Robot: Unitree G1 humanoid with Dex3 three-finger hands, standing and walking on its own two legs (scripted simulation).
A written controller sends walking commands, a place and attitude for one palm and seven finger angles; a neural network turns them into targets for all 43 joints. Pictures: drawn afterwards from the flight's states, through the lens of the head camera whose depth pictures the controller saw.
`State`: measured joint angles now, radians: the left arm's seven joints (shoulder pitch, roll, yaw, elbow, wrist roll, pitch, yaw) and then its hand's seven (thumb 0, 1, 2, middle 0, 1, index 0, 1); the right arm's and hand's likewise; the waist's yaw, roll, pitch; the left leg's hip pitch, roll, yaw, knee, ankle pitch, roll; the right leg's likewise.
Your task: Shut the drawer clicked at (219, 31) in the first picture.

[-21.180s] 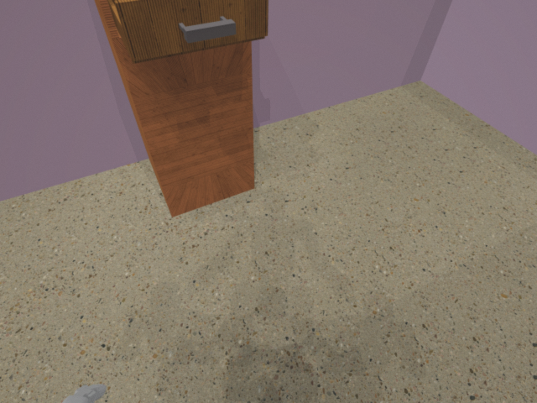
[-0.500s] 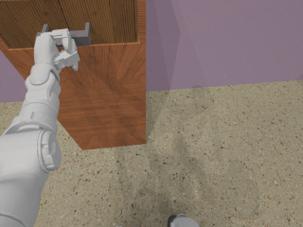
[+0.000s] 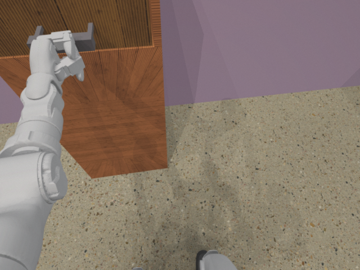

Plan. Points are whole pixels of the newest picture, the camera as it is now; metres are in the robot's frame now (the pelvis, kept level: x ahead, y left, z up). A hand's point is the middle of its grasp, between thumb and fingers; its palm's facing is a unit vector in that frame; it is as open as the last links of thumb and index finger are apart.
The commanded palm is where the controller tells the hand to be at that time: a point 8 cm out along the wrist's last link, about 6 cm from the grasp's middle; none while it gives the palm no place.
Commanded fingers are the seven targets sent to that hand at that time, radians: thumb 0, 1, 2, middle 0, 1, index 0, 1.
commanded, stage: pull the fist back off the drawer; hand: left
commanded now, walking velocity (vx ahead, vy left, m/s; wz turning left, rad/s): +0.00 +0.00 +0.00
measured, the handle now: (64, 36) +0.60 +0.21 +0.16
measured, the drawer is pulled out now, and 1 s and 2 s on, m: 0.00 0.00 0.00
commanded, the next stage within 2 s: draw the hand back to the body in 0.30 s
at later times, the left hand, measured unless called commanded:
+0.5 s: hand (73, 67) +0.50 +0.18 +0.16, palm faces +0.08 -1.00 +0.00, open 3.3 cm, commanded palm +0.44 +0.22 +0.16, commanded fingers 0.00 0.90 0.90 -1.40 -1.60 -1.40 -1.60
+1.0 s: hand (37, 120) +0.36 +0.20 +0.18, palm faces +0.17 -0.97 -0.15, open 3.3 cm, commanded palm +0.31 +0.25 +0.18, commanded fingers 0.00 0.90 0.90 -1.40 -1.60 -1.40 -1.60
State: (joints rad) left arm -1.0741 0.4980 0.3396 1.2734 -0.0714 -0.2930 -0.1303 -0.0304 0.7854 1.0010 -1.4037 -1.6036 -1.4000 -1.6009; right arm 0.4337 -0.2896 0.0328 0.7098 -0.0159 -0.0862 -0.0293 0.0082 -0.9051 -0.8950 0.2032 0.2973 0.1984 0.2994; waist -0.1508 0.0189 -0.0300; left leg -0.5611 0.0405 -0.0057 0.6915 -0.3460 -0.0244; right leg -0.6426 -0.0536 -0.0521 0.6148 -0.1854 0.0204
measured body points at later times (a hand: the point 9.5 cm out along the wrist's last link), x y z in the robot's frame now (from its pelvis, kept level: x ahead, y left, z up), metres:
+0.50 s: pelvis +0.04 +0.00 +0.01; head +0.09 -0.01 +0.46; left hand +0.49 +0.23 +0.16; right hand +0.12 -0.26 -0.11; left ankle -0.01 +0.13 -0.72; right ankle +0.06 -0.14 -0.72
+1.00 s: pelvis +0.04 +0.00 +0.02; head +0.03 -0.02 +0.47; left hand +0.34 +0.25 +0.19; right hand +0.25 -0.21 -0.05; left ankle -0.01 +0.13 -0.72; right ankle +0.06 -0.14 -0.72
